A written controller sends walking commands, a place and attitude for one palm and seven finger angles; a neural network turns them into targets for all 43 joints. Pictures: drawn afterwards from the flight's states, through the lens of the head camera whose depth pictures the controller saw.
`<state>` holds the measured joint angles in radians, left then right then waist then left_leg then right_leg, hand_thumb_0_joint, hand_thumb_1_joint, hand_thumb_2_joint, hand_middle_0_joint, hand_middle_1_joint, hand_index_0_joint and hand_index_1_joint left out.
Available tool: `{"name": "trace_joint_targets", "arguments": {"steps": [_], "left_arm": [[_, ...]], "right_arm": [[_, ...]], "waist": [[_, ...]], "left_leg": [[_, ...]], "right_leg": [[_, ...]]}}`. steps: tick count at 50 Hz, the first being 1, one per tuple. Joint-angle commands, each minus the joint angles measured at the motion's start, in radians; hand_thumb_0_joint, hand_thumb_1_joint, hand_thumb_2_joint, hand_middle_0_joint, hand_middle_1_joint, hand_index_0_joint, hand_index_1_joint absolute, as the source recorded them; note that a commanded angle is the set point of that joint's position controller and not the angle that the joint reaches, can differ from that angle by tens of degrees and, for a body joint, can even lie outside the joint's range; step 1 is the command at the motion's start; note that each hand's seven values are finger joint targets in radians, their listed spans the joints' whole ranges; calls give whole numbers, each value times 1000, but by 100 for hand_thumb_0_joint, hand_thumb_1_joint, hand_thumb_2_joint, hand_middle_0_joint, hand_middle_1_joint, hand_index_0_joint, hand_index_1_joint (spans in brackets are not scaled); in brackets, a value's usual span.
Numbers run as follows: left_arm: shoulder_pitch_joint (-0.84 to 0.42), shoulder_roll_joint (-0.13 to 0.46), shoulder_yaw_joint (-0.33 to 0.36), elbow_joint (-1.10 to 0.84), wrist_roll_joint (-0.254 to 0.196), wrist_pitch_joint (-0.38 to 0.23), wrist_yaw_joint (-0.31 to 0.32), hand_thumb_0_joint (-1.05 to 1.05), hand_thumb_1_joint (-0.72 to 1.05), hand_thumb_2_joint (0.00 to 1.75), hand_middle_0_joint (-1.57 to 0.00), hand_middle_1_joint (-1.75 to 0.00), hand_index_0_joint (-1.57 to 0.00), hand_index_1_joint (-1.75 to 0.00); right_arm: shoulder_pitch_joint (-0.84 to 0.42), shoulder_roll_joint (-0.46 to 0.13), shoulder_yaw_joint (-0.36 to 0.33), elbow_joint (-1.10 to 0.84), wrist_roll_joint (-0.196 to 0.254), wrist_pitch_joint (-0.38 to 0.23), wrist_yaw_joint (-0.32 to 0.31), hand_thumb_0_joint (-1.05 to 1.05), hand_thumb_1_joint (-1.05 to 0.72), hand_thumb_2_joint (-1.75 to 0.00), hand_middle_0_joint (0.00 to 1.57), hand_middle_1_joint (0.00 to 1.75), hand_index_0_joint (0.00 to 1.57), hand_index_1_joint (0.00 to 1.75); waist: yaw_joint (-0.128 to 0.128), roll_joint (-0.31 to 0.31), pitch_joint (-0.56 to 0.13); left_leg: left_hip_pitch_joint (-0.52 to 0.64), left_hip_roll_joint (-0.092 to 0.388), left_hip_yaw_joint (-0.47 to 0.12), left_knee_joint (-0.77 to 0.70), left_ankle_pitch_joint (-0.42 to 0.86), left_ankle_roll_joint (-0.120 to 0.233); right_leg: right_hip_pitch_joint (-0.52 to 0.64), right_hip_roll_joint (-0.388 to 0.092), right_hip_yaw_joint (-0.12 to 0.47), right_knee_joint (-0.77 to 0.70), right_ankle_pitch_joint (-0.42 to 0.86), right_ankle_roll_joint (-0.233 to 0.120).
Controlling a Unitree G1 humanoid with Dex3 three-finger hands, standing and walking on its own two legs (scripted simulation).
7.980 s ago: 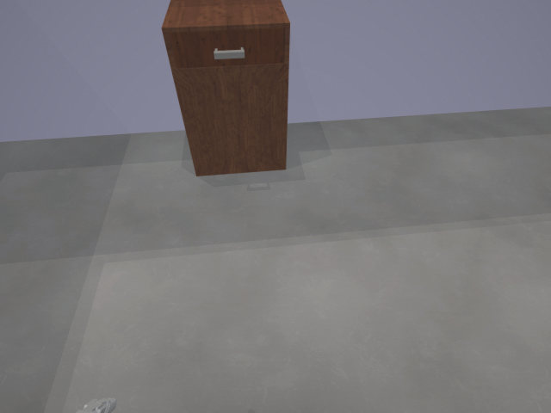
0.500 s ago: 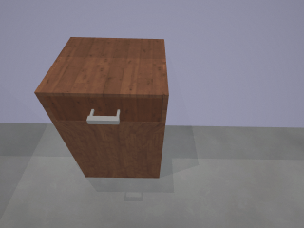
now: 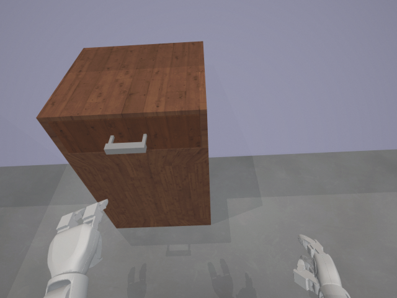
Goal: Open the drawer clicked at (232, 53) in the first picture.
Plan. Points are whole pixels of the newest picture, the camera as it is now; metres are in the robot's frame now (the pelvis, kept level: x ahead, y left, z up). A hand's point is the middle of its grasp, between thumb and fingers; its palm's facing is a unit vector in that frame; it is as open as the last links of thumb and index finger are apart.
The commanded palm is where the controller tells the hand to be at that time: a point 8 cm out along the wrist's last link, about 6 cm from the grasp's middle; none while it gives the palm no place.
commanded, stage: raise the hand with hooked fingers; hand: left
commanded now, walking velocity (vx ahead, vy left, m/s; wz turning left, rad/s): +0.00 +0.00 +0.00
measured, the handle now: (127, 142) +0.56 +0.27 -0.05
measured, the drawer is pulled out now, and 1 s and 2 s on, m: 0.00 0.00 0.00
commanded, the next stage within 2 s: move the hooked fingers above the handle in 1.56 s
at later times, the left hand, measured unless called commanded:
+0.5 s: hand (80, 232) +0.24 +0.26 +0.03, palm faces +0.00 -0.10 -1.00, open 11.0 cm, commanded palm +0.21 +0.25 +0.08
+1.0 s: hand (66, 191) +0.30 +0.29 +0.08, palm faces +0.08 -0.11 -0.99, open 13.6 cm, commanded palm +0.27 +0.29 +0.14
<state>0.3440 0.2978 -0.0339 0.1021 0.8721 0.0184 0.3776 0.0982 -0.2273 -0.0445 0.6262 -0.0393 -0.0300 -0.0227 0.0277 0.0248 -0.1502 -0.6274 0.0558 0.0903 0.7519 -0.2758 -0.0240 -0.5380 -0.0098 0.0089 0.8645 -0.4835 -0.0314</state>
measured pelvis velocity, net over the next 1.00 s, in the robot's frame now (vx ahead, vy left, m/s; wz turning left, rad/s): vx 0.01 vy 0.04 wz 0.02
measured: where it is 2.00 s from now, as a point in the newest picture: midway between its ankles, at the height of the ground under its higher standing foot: outside the picture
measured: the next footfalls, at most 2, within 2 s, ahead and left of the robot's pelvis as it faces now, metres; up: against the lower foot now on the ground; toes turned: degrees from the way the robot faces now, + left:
none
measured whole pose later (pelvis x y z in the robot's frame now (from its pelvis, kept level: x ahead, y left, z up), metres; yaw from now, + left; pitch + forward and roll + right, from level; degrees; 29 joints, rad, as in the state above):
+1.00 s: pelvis +0.01 +0.04 +0.02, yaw +1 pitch +4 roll +0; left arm 0.03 0.43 -0.09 0.03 0.94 0.16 0.17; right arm 0.10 -0.22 -0.01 0.59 -0.01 0.11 -0.02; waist 0.05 0.06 -0.07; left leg -0.47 0.00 0.04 0.67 -0.27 0.02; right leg -0.32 -0.04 0.00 0.67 -0.42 0.03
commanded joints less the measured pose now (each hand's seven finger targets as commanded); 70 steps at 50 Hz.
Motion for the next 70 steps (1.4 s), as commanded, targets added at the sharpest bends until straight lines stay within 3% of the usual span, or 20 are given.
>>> {"name": "trace_joint_targets", "arguments": {"steps": [1,3,6,9,11,13,16,19,21,23,26,31,34,37,41,45,51,58,63,70], "left_arm": [[182,203,113,-159,182,-30,67,0,48,72,-23,-57,-23,-57],[51,249,149,-261,211,-55,105,0,43,70,-23,-60,-23,-60],[-288,318,184,-437,200,-153,147,0,36,67,-24,-64,-24,-64],[-294,277,137,-438,153,-223,150,0,29,64,-24,-69,-24,-69],[-297,271,120,-410,142,-238,137,0,25,62,-25,-72,-25,-72],[-259,284,137,-336,145,-196,128,0,20,60,-25,-75,-25,-75],[-156,289,161,-225,135,-52,92,0,13,57,-25,-80,-25,-80],[-92,292,144,-206,77,80,10,0,6,54,-26,-84,-26,-84],[-53,312,161,-203,55,113,-44,0,1,52,-26,-87,-26,-87],[-57,306,142,-249,48,100,-88,0,-3,50,-27,-90,-27,-90],[-156,300,129,-322,59,19,-108,0,-10,47,-27,-94,-27,-94],[-289,326,181,-360,96,-112,-23,0,-22,42,-28,-102,-28,-102],[-310,313,186,-337,107,-94,26,0,-29,39,-29,-107,-29,-107],[-340,300,165,-312,106,-18,33,0,-36,36,-29,-111,-29,-111],[-389,269,88,-265,82,96,-38,0,-45,32,-30,-117,-30,-117],[-486,295,44,-277,83,142,-139,0,-50,30,-30,-120,-30,-120],[-618,360,91,-272,92,90,-207,0,-50,30,-30,-120,-30,-120],[-765,364,75,-205,78,66,-241,0,-50,30,-30,-120,-30,-120],[-631,311,46,-166,45,61,-295,0,-50,30,-30,-120,-30,-120],[-696,381,113,-258,62,-30,-253,0,-50,30,-30,-120,-30,-120]], "right_arm": [[-135,-97,-30,-212,-3,32,21,0,-90,-90,20,30,20,30],[-120,-94,-29,-228,-26,42,17,0,-90,-90,20,30,20,30],[-122,-83,-30,-209,-52,37,-6,0,-90,-90,20,30,20,30],[-96,-92,-32,-197,-49,7,-14,0,-90,-90,20,30,20,30],[-97,-94,-28,-189,-48,0,-11,0,-90,-90,20,30,20,30],[-97,-98,-25,-186,-43,9,-10,0,-90,-90,20,30,20,30],[-111,-100,-21,-198,-16,41,-5,0,-90,-90,20,30,20,30],[-121,-100,-3,-223,14,72,-15,0,-90,-90,20,30,20,30],[-139,-104,8,-221,18,76,-24,0,-90,-90,20,30,20,30],[-127,-103,15,-213,16,74,-29,0,-90,-90,20,30,20,30],[-112,-103,8,-197,1,61,-34,0,-90,-90,20,30,20,30],[-57,-101,-19,-162,-21,42,-29,0,-90,-90,20,30,20,30],[-45,-109,-38,-154,-15,48,-17,0,-90,-90,20,30,20,30],[-54,-119,-45,-159,-1,65,-5,0,-90,-90,20,30,20,30],[-81,-128,-39,-170,26,80,0,0,-90,-90,20,30,20,30],[-94,-127,-19,-182,37,96,-13,0,-90,-90,20,30,20,30],[-91,-114,3,-172,32,105,-24,0,-90,-90,20,30,20,30],[-90,-113,9,-160,42,105,-26,0,-90,-90,20,30,20,30],[-72,-124,4,-169,45,107,-15,0,-90,-90,20,30,20,30],[-72,-123,-1,-162,37,91,-22,0,-90,-90,20,30,20,30]], "waist": [[121,-108,-65],[89,8,-135],[2,14,-176],[-33,46,-161],[-45,10,-131],[-24,26,-130],[26,27,-163],[57,-122,-187],[66,-152,-195],[60,-162,-156],[38,-118,-112],[21,-9,-140],[21,57,-177],[29,63,-208],[26,23,-168],[20,-13,-125],[27,52,-113],[27,75,-107],[33,-23,-85],[39,18,-101]], "left_leg": [[27,-100,-34,14,98,44],[77,-105,-36,57,94,55],[125,-99,-71,175,66,68],[148,-91,-97,236,17,73],[118,-88,-107,253,-4,75],[92,-87,-100,217,-2,72],[98,-89,-86,133,61,65],[74,-100,-62,61,109,60],[79,-106,-57,30,127,57],[109,-102,-52,-6,136,61],[162,-97,-54,-35,141,69],[275,-87,-68,-29,156,71],[324,-81,-67,-27,186,63],[345,-76,-72,-48,228,57],[365,-68,-80,-101,253,55],[402,-66,-89,-156,251,59],[471,-63,-104,-204,269,52],[501,-67,-115,-259,181,45],[480,-71,-97,-271,199,52],[489,-81,-89,-262,192,62]], "right_leg": [[14,16,121,-163,314,-31],[-23,10,130,-150,305,-25],[-148,2,166,-140,207,-17],[-257,4,165,-130,118,-22],[-293,8,166,-135,89,-21],[-243,13,123,-129,130,-15],[-113,26,78,-133,260,-8],[100,2,110,-178,470,27],[185,-9,114,-175,600,40],[196,-13,81,-184,635,47],[155,-2,44,-221,535,36],[49,21,-6,-220,368,13],[23,30,-37,-201,356,2],[49,39,-51,-195,372,-4],[93,46,-55,-231,385,-1],[128,44,-58,-273,368,4],[160,50,-64,-322,328,-6],[179,54,-64,-367,263,-8],[220,50,-62,-396,297,1],[212,47,-50,-408,287,1]]}}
